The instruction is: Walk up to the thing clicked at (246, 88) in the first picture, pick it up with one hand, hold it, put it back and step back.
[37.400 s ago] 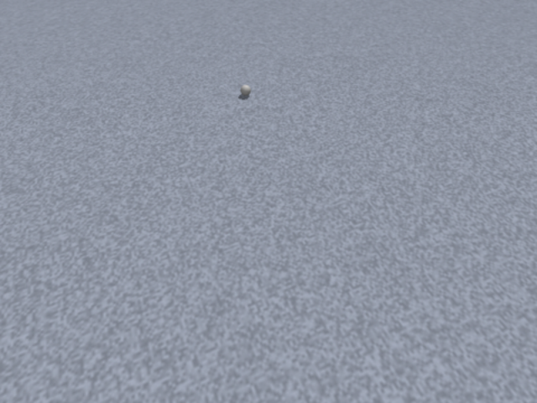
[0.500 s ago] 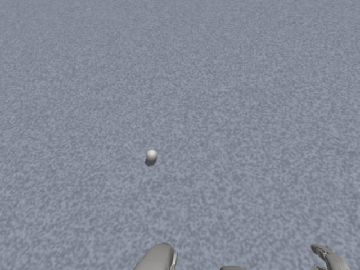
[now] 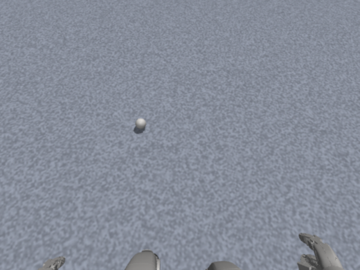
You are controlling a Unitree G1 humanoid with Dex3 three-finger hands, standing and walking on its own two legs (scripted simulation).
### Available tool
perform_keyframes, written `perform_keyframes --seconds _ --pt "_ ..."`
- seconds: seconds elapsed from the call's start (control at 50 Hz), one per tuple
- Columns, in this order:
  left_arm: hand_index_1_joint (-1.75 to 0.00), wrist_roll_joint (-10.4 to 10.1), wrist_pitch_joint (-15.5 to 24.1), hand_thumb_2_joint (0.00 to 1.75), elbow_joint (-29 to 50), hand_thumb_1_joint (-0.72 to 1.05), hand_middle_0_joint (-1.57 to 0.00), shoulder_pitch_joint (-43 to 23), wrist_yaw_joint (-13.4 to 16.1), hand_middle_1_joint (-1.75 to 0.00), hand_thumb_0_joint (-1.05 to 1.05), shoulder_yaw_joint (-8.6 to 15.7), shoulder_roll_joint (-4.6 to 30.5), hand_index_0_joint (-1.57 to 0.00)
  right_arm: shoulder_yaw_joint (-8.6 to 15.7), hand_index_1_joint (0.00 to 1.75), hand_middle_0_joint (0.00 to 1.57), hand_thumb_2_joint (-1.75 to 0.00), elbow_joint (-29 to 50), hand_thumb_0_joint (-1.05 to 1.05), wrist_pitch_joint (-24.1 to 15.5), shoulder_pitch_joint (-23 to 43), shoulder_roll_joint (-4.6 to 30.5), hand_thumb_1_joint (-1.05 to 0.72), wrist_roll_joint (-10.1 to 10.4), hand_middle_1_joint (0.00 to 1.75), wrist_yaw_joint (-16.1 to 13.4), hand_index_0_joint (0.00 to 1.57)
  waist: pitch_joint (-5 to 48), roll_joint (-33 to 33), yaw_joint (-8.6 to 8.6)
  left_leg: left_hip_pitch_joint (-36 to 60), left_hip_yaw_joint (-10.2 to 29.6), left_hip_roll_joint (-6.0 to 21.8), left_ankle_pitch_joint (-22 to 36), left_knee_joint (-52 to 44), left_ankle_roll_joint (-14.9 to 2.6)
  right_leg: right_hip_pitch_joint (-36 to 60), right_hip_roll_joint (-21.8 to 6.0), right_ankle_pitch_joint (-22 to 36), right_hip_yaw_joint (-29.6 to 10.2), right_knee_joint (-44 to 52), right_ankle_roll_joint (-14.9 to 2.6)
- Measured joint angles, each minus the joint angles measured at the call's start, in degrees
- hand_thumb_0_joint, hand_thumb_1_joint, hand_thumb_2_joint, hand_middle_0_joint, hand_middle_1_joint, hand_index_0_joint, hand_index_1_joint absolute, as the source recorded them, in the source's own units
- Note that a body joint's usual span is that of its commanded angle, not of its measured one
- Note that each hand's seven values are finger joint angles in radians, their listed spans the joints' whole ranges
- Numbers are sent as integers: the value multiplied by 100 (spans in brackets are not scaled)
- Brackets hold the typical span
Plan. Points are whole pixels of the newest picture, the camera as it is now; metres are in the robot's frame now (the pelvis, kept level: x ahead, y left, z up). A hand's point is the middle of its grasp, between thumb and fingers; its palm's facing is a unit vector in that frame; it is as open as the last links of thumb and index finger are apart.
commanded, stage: step back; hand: left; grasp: from above
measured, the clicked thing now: (140, 123) +0.99 +0.28 -0.72
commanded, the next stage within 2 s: stand in 1.22 s
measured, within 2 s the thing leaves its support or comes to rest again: neither
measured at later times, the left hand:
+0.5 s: hand out of the picture -0.08 +0.28 -0.13, palm faces +0.10 -0.90 -0.42, open 7.4 cm
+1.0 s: hand out of the picture -0.05 +0.26 -0.14, palm faces +0.13 -0.90 -0.41, open 7.4 cm
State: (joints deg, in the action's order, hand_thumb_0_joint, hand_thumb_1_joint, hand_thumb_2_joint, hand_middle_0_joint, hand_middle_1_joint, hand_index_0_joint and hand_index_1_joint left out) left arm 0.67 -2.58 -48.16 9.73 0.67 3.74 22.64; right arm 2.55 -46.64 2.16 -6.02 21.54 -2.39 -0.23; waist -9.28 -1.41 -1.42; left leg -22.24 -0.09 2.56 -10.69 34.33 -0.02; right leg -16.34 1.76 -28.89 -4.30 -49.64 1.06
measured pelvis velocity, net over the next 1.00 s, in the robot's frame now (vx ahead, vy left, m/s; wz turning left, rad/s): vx -0.06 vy -0.02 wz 0.11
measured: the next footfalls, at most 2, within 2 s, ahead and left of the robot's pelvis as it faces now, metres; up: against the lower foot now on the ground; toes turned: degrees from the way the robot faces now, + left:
right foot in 0.04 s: -0.01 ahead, -0.13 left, +0.00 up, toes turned +3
left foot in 0.40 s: -0.08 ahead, +0.12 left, +0.00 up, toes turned +3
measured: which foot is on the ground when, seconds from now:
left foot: down 0.00-0.08, up 0.10-0.38, down 0.40-0.68, up 0.70-1.00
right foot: up 0.00-0.02, down 0.04-1.00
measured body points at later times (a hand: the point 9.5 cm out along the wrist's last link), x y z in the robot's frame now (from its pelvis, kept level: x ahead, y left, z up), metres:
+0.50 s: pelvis -0.11 -0.01 +0.01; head -0.11 -0.02 +0.46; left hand -0.08 +0.32 -0.10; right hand -0.04 -0.32 -0.12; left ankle -0.13 +0.12 -0.72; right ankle -0.07 -0.12 -0.70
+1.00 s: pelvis -0.06 -0.02 +0.00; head -0.03 -0.03 +0.45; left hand -0.05 +0.30 -0.11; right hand +0.05 -0.32 -0.13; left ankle -0.01 +0.14 -0.71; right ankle -0.05 -0.13 -0.72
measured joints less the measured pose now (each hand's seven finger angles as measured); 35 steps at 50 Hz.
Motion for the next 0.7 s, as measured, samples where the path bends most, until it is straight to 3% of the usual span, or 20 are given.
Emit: perform_keyframes --seconds 0.04,0.08,0.1,0.14,0.18,0.22,0.28,0.38,0.42,0.44,0.5,0.54,0.66,0.7 --pt "-30 20 83 90 -139 90 -21 59 6 -30 1 1 -13 -21 5 30 20 -90 58 0 39 173 91 -90 35 30 24 21 -42 98 -37 -238 -38 96 12 262 99 448 -88 413 165 1149 -51" --pt "-30 88 127 90 -347 90 -21 38 6 -30 1 -30 -220 -21 62 30 20 -90 -18 0 116 284 242 -90 89 30 14 21 -173 598 74 -376 344 263 -170 541 -15 563 199 604 430 1315 -171" --pt "-30 124 137 90 -372 90 -21 122 -26 -30 1 -56 -259 -21 80 30 20 -90 -68 0 160 235 234 -90 107 30 -6 20 -88 633 63 -478 540 97 -687 797 -37 481 186 633 455 1243 -215" --pt "-30 158 142 90 -398 90 -21 324 -45 -30 1 -69 -247 -21 89 30 20 -90 -182 0 234 78 140 -91 130 29 -19 20 135 412 -135 -641 689 -365 -1454 1719 7 282 -10 686 251 1119 -285" --pt "-30 165 142 90 -465 90 -21 451 -16 -30 1 -61 -249 -21 67 30 20 -90 -273 0 231 -76 126 -91 161 29 9 20 274 298 -169 -665 835 -688 -1514 2492 15 229 -172 842 162 1240 -284" --pt "-30 162 160 90 -510 90 -21 474 -1 -30 1 -35 -256 -21 68 30 20 -90 -338 0 178 -250 157 -91 162 30 7 20 376 328 -92 -585 910 -791 -1370 2838 49 163 -255 988 239 1366 -261" --pt "-30 206 250 90 -435 90 -21 441 -15 -30 1 -4 -226 -21 86 30 20 -90 -493 0 138 -499 213 -91 121 30 25 20 450 455 -58 -183 865 -653 -1291 2494 117 20 -259 1107 395 1402 -260" --pt "-30 220 337 90 -312 89 -21 307 -78 -30 1 61 -77 -21 101 30 20 -90 -876 0 68 -838 147 -91 25 29 131 20 528 436 -11 741 390 -316 -1827 571 90 -150 -388 1087 756 1232 -286" --pt "-30 194 295 90 -341 90 -21 272 -79 -30 1 69 39 -21 121 30 20 -90 -1013 0 -14 -840 10 -91 0 29 163 20 441 151 -57 1073 216 -446 -921 -122 52 -170 -574 1047 666 1067 -225" --pt "-30 174 269 90 -369 90 -21 328 -70 -30 1 72 79 -21 129 30 20 -90 -1032 0 -58 -845 -62 -91 -28 29 179 20 435 -4 -97 1182 109 -524 -737 -258 46 -193 -621 880 517 947 -241" --pt "-30 111 198 90 -628 90 -21 488 -109 -30 1 38 56 -21 117 30 20 -90 -978 0 -178 -973 -107 -90 -36 30 216 20 689 44 73 1169 163 -415 -820 -275 -136 -427 -377 169 470 262 -223" --pt "-30 70 221 90 -709 90 -21 530 -168 -30 1 26 75 -21 96 30 20 -90 -979 0 -210 -987 -130 -90 -49 30 207 21 733 61 128 1238 203 -317 -767 -397 -158 -454 -291 171 490 176 -237" --pt "-30 63 390 90 -802 90 -21 558 -232 -30 1 53 77 -21 103 30 20 -90 -862 0 -215 -855 -61 -90 -26 30 233 21 671 40 142 1197 147 -153 -903 -186 52 -92 -261 772 612 1309 -242" --pt "-30 108 493 90 -818 90 -21 533 -180 -30 1 56 -44 -21 132 30 20 -90 -858 0 -133 -798 55 -90 4 30 190 21 592 305 122 1012 310 11 -1354 409 -50 27 -68 1377 761 1467 -299"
